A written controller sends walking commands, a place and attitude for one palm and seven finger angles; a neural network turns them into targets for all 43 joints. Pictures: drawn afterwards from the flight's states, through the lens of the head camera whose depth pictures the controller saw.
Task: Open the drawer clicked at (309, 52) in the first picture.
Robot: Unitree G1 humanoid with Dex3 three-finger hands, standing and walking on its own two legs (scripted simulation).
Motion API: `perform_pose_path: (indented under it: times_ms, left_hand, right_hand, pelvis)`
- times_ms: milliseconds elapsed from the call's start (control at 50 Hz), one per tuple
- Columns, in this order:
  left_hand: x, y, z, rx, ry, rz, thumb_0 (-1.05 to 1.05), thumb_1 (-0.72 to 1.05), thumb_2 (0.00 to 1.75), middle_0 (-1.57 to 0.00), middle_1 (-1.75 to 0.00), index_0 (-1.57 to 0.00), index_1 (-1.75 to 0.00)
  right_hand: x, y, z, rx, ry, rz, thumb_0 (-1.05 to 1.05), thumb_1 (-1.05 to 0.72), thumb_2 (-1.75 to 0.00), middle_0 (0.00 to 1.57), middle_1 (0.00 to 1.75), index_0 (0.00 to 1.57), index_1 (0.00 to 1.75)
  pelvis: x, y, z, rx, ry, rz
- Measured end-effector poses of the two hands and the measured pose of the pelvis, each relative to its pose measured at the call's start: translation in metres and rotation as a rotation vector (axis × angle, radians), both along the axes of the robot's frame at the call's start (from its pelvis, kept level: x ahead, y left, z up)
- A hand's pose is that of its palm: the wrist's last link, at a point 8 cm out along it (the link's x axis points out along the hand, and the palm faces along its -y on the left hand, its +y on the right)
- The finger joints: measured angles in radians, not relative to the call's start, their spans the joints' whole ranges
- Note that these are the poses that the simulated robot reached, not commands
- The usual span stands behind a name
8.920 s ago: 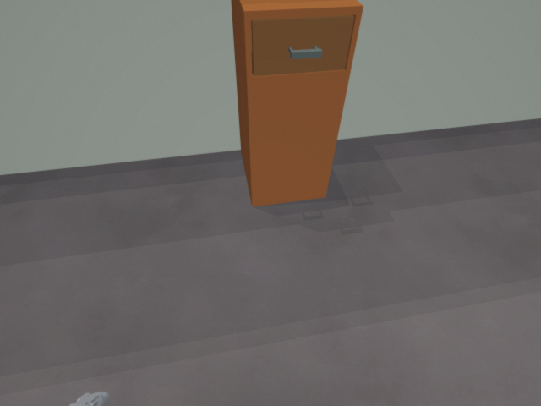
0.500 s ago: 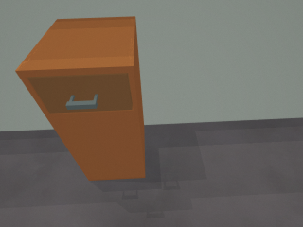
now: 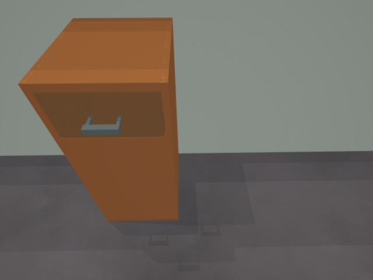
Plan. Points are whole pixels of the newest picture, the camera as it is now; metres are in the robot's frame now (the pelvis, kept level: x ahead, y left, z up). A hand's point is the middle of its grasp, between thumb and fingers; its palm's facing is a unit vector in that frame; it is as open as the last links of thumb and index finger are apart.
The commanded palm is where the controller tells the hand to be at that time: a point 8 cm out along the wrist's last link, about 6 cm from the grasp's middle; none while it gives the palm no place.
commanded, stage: come to a stop and stand still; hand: left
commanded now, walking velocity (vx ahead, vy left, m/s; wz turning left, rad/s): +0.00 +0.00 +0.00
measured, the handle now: (103, 124) +0.51 +0.28 +0.01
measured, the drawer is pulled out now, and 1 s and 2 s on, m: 0.00 0.00 0.00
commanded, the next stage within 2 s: look again from close up in 0.16 s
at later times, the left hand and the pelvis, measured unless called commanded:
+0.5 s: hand out of the picture +0.00 +0.22 -0.19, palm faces +0.01 -0.98 -0.19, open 7.4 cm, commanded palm none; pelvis -0.01 +0.04 -0.01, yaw -1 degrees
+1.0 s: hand out of the picture +0.09 +0.28 -0.07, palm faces -0.06 -0.69 -0.72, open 7.6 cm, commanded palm +0.07 +0.30 -0.04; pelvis -0.06 +0.07 -0.02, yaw +1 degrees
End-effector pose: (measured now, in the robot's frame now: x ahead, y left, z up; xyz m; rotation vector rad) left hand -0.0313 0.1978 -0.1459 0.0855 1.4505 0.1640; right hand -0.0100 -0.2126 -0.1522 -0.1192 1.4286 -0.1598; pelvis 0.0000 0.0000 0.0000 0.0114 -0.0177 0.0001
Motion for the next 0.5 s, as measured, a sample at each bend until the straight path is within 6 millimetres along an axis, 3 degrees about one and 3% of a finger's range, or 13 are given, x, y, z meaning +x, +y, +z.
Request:
perform_pose_path:
  times_ms: [280,500]
  left_hand:
    - [0.017,0.031,0.004,0.046,-0.032,-0.029,0.00,0.91,0.90,-0.20,-0.30,-0.20,-0.30]
    - [0.029,0.069,-0.012,0.036,-0.123,-0.075,0.00,0.91,0.90,-0.20,-0.30,-0.20,-0.30]
  right_hand:
    - [0.008,0.007,0.002,-0.006,-0.013,0.009,0.01,-0.92,-0.90,0.20,0.29,0.20,0.30]
    - [0.021,0.026,0.010,-0.065,-0.150,0.024,0.00,-0.92,-0.90,0.20,0.29,0.20,0.30]
  pelvis:
    - [0.003,0.013,0.001,-0.003,0.006,-0.007]
    - [-0.013,0.045,-0.009,-0.024,-0.012,-0.016]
